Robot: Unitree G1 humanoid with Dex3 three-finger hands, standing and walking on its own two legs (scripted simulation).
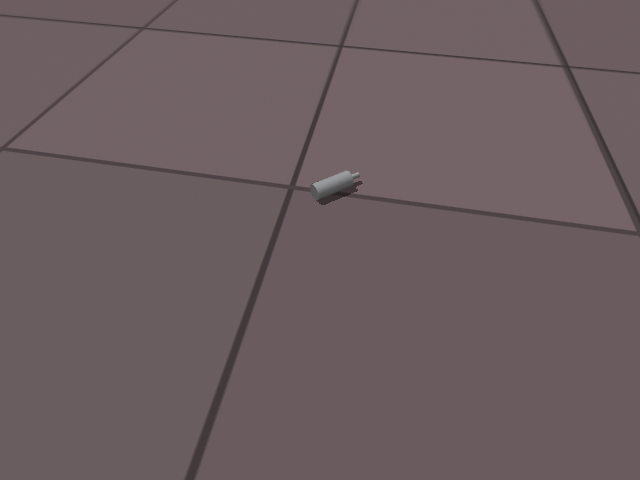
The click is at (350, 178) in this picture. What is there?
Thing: lying bottle
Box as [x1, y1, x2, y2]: [310, 170, 359, 199]
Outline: 358,172 351,174 346,170 310,185 311,193 315,199 319,199 352,185 352,179 359,176
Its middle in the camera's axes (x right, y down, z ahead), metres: +0.07 -0.25 +1.81
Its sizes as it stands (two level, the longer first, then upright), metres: 0.243 0.078 0.078
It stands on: the floor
